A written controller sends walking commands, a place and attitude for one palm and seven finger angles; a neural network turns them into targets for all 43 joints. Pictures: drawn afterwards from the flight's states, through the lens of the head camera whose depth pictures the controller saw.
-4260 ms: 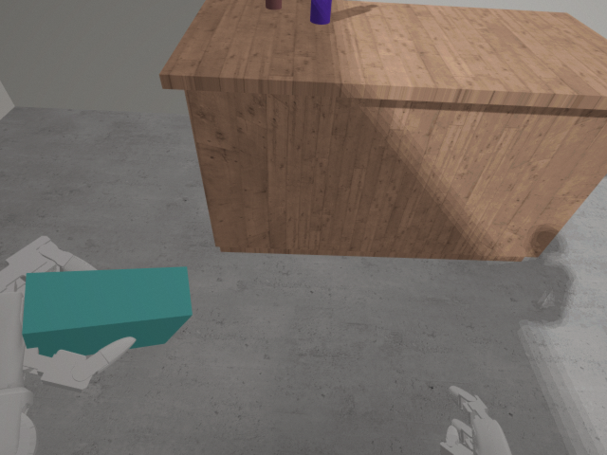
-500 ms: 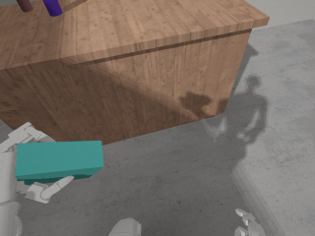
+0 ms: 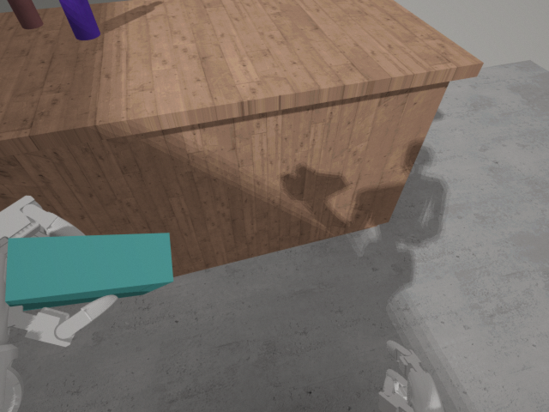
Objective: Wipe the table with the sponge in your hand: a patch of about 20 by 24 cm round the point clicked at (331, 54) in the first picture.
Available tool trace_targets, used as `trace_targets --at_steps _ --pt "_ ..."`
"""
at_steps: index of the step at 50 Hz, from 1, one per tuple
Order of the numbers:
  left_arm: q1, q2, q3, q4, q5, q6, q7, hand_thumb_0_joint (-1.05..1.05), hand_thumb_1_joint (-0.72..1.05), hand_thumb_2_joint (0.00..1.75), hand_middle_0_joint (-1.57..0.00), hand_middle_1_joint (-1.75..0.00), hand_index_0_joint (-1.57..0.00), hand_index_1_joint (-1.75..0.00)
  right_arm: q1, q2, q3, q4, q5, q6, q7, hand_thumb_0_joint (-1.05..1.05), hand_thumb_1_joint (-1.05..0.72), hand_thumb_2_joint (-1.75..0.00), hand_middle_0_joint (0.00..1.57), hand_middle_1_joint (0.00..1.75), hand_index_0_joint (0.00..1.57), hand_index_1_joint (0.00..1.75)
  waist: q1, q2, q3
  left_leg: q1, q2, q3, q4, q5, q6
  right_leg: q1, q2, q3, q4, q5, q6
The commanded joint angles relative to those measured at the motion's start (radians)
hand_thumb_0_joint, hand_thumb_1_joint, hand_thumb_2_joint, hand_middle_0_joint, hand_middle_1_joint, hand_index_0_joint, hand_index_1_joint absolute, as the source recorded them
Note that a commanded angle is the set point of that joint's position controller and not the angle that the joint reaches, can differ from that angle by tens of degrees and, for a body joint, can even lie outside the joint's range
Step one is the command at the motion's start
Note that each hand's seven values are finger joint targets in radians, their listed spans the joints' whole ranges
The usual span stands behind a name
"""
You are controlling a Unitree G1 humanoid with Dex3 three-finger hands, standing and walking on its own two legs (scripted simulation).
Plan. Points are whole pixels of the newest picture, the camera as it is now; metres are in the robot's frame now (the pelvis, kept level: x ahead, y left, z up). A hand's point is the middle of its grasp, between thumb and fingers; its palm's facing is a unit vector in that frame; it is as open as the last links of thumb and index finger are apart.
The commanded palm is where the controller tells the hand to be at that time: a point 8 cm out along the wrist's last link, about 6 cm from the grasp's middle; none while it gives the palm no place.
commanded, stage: take the last steps up to it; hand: left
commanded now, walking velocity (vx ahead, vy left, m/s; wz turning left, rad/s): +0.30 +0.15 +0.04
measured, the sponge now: (114, 270) +0.23 +0.19 +0.16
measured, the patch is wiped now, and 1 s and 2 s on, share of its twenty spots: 0.00 0.00 0.00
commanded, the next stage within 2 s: come to a stop and stand still in 1.58 s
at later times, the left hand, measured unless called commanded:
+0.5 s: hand (74, 175) +0.34 +0.27 +0.19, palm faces +0.36 -0.80 -0.48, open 9.4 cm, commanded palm +0.28 +0.32 +0.18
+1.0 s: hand (87, 142) +0.42 +0.29 +0.17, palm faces +0.39 -0.77 -0.50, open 9.4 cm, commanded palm +0.36 +0.33 +0.18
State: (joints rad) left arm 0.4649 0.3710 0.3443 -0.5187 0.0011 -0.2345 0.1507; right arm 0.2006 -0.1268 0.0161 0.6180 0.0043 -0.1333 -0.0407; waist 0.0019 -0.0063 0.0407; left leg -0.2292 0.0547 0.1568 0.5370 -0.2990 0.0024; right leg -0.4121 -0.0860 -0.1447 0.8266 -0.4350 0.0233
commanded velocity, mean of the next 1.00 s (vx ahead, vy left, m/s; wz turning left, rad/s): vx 0.28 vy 0.15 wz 0.00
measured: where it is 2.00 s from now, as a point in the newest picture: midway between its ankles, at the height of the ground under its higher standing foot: (236, 384)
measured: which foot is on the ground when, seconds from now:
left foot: down 0.00-0.08, up 0.10-0.44, down 0.46-0.78, up 0.80-1.00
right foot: up 0.00-0.04, down 0.06-0.46, up 0.48-0.74, down 0.76-1.00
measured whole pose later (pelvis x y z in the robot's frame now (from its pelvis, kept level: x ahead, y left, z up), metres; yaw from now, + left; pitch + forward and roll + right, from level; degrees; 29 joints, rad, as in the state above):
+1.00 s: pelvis +0.20 +0.05 +0.01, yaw +1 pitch +1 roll +3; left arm 0.47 0.34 0.37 -0.41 0.00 -0.25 0.14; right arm 0.18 -0.23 -0.02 0.67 0.00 -0.05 -0.04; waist -0.01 0.00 0.06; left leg -0.55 0.07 0.05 1.04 -0.30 -0.03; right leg -0.24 -0.11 -0.18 0.50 -0.28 -0.04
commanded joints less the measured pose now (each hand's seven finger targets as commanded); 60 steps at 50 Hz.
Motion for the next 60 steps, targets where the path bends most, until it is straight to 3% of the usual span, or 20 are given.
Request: trace_targets --at_steps 1,2,4,6,12,19,21,22,23,26,30,37,38,39,40,44,48,56,58,60 --pt "-0.030 0.151 0.139 -0.173 -0.018 -0.061 0.026 0.00 0.10 1.30 -1.20 -1.60 -1.20 -1.60 -0.057 -0.180 -0.068 -0.113 -0.002 -0.032 -0.019 0.00 -0.90 -0.90 0.20 0.30 0.20 0.30 0.010 0.170 -0.118 -0.098 0.164 -0.120 -0.087 0.026 0.109 0.262 0.043 -0.057 -0.277 0.125 0.000" --pt "-0.014 0.151 0.143 -0.136 -0.016 -0.054 0.025 0.00 0.10 1.30 -1.20 -1.60 -1.20 -1.60 -0.059 -0.174 -0.069 -0.115 0.002 -0.022 -0.019 0.00 -0.90 -0.90 0.20 0.30 0.20 0.30 0.015 0.079 -0.149 -0.130 0.121 -0.078 0.062 0.015 0.088 0.333 0.003 0.008 -0.370 0.156 -0.023" --pt "-0.033 0.201 0.179 -0.066 -0.019 -0.041 0.021 0.00 0.10 1.30 -1.20 -1.60 -1.20 -1.60 -0.097 -0.159 -0.071 -0.139 0.002 0.001 -0.012 0.00 -0.90 -0.90 0.20 0.30 0.20 0.30 0.022 -0.357 -0.130 -0.501 -0.045 -0.054 0.582 -0.253 0.009 0.491 -0.378 0.686 -0.553 0.236 -0.203" --pt "-0.101 0.179 0.166 -0.061 -0.030 -0.057 0.007 0.00 0.10 1.30 -1.20 -1.60 -1.20 -1.60 -0.079 -0.183 -0.090 -0.109 0.000 0.007 -0.001 0.00 -0.90 -0.90 0.20 0.30 0.20 0.30 -0.003 -0.253 -0.073 -0.523 0.025 -0.212 0.743 -0.142 -0.017 0.383 -0.393 0.644 -0.581 0.165 -0.215" --pt "-0.108 0.159 0.116 -0.182 -0.013 -0.104 0.008 0.00 0.10 1.30 -1.20 -1.60 -1.20 -1.60 -0.118 -0.164 -0.058 -0.112 -0.007 0.040 0.003 0.00 -0.90 -0.90 0.20 0.30 0.20 0.30 -0.013 -0.120 -0.119 -0.407 0.055 -0.112 0.473 0.007 -0.030 0.365 -0.247 0.152 -0.473 0.629 -0.144" --pt "-0.009 0.216 0.197 -0.336 -0.016 -0.088 0.052 0.00 0.10 1.30 -1.20 -1.60 -1.20 -1.60 -0.075 -0.152 -0.088 -0.170 -0.010 0.005 -0.006 0.00 -0.90 -0.90 0.20 0.30 0.20 0.30 0.017 -0.150 -0.200 -0.096 -0.032 0.043 0.002 0.095 -0.007 0.385 -0.210 0.126 -0.362 0.662 -0.127" --pt "0.000 0.211 0.213 -0.348 -0.018 -0.098 0.056 0.00 0.10 1.30 -1.20 -1.60 -1.20 -1.60 -0.048 -0.169 -0.103 -0.172 -0.006 0.004 -0.021 0.00 -0.90 -0.90 0.20 0.30 0.20 0.30 -0.011 0.017 -0.258 0.115 -0.041 0.049 -0.124 0.189 0.002 0.314 -0.141 0.077 -0.158 0.608 -0.078" --pt "0.033 0.184 0.199 -0.330 -0.021 -0.103 0.055 0.00 0.10 1.30 -1.20 -1.60 -1.20 -1.60 -0.035 -0.192 -0.114 -0.172 0.000 0.007 -0.023 0.00 -0.90 -0.90 0.20 0.30 0.20 0.30 -0.022 0.199 -0.293 0.267 0.069 -0.087 -0.135 0.265 0.044 0.185 -0.075 0.013 0.050 0.405 -0.038" --pt "0.028 0.176 0.192 -0.339 -0.022 -0.111 0.055 0.00 0.10 1.30 -1.20 -1.60 -1.20 -1.60 -0.032 -0.209 -0.119 -0.173 0.001 0.009 -0.018 0.00 -0.90 -0.90 0.20 0.30 0.20 0.30 -0.015 0.380 -0.288 0.383 0.290 -0.401 -0.133 0.534 0.168 -0.076 0.026 0.002 0.261 -0.144 -0.006" --pt "0.004 0.207 0.205 -0.149 -0.033 -0.089 0.026 0.00 0.10 1.30 -1.20 -1.60 -1.20 -1.60 -0.056 -0.203 -0.107 -0.147 0.005 0.012 -0.013 0.00 -0.90 -0.90 0.20 0.30 0.20 0.30 -0.016 0.240 -0.173 0.197 0.341 -0.441 -0.202 0.309 0.261 -0.252 -0.021 0.097 0.454 -0.161 -0.006" --pt "-0.006 0.144 0.140 -0.235 -0.031 -0.092 0.003 0.00 0.10 1.30 -1.20 -1.60 -1.20 -1.60 -0.061 -0.185 -0.089 -0.132 0.012 -0.002 -0.003 0.00 -0.90 -0.90 0.20 0.30 0.20 0.30 0.000 0.237 -0.117 -0.003 0.230 -0.218 -0.230 0.171 0.202 -0.110 -0.028 0.048 0.219 -0.015 0.005" --pt "-0.037 0.187 0.152 -0.230 -0.016 -0.047 0.022 0.00 0.10 1.30 -1.20 -1.60 -1.20 -1.60 -0.068 -0.180 -0.064 -0.128 0.006 -0.023 -0.025 0.00 -0.90 -0.90 0.20 0.30 0.20 0.30 0.015 0.146 -0.165 -0.107 0.154 -0.110 -0.059 -0.026 0.100 0.267 0.021 -0.028 -0.310 0.131 0.000" --pt "-0.055 0.189 0.153 -0.205 -0.009 -0.046 0.024 0.00 0.10 1.30 -1.20 -1.60 -1.20 -1.60 -0.063 -0.163 -0.065 -0.124 0.004 -0.014 -0.026 0.00 -0.90 -0.90 0.20 0.30 0.20 0.30 0.013 -0.006 -0.159 -0.187 0.097 -0.070 0.118 -0.089 0.072 0.318 -0.078 0.123 -0.426 0.096 -0.039" --pt "-0.057 0.225 0.183 -0.165 -0.007 -0.040 0.027 0.00 0.10 1.30 -1.20 -1.60 -1.20 -1.60 -0.071 -0.146 -0.064 -0.131 -0.001 -0.002 -0.022 0.00 -0.90 -0.90 0.20 0.30 0.20 0.30 0.012 -0.277 -0.142 -0.391 -0.024 -0.012 0.387 -0.204 0.020 0.396 -0.295 0.531 -0.535 0.117 -0.146" --pt "-0.093 0.233 0.198 -0.144 -0.027 -0.038 0.030 0.00 0.10 1.30 -1.20 -1.60 -1.20 -1.60 -0.109 -0.165 -0.060 -0.133 -0.010 -0.003 -0.017 0.00 -0.90 -0.90 0.20 0.30 0.20 0.30 0.020 -0.291 -0.110 -0.505 -0.027 -0.118 0.599 -0.235 -0.006 0.399 -0.434 0.698 -0.593 0.167 -0.215" --pt "-0.067 0.184 0.176 -0.079 -0.024 -0.070 0.010 0.00 0.10 1.30 -1.20 -1.60 -1.20 -1.60 -0.084 -0.162 -0.059 -0.083 -0.007 0.025 -0.008 0.00 -0.90 -0.90 0.20 0.30 0.20 0.30 -0.006 -0.101 -0.091 -0.512 0.039 -0.182 0.712 -0.033 -0.037 0.362 -0.308 0.346 -0.515 0.430 -0.172" --pt "-0.031 0.155 0.134 -0.098 -0.017 -0.093 0.011 0.00 0.10 1.30 -1.20 -1.60 -1.20 -1.60 -0.086 -0.159 -0.058 -0.109 -0.007 0.037 0.000 0.00 -0.90 -0.90 0.20 0.30 0.20 0.30 -0.007 -0.137 -0.124 -0.396 0.034 -0.090 0.433 0.023 -0.031 0.374 -0.232 0.131 -0.468 0.676 -0.135" --pt "-0.018 0.198 0.181 -0.282 -0.019 -0.079 0.045 0.00 0.10 1.30 -1.20 -1.60 -1.20 -1.60 -0.061 -0.164 -0.087 -0.174 -0.009 0.025 -0.008 0.00 -0.90 -0.90 0.20 0.30 0.20 0.30 0.012 -0.156 -0.169 -0.090 -0.025 0.027 0.000 0.098 -0.011 0.331 -0.219 0.142 -0.395 0.526 -0.125" --pt "-0.029 0.188 0.179 -0.291 -0.020 -0.085 0.049 0.00 0.10 1.30 -1.20 -1.60 -1.20 -1.60 -0.040 -0.185 -0.100 -0.175 -0.004 0.027 -0.024 0.00 -0.90 -0.90 0.20 0.30 0.20 0.30 -0.010 -0.004 -0.198 0.084 -0.012 0.011 -0.125 0.161 0.000 0.269 -0.151 0.078 -0.214 0.444 -0.080" --pt "-0.049 0.178 0.166 -0.302 -0.019 -0.102 0.046 0.00 0.10 1.30 -1.20 -1.60 -1.20 -1.60 -0.037 -0.216 -0.112 -0.185 0.005 0.027 -0.023 0.00 -0.90 -0.90 0.20 0.30 0.20 0.30 -0.006 0.367 -0.220 0.284 0.286 -0.394 -0.178 0.427 0.142 -0.070 0.021 0.009 0.171 -0.178 -0.008"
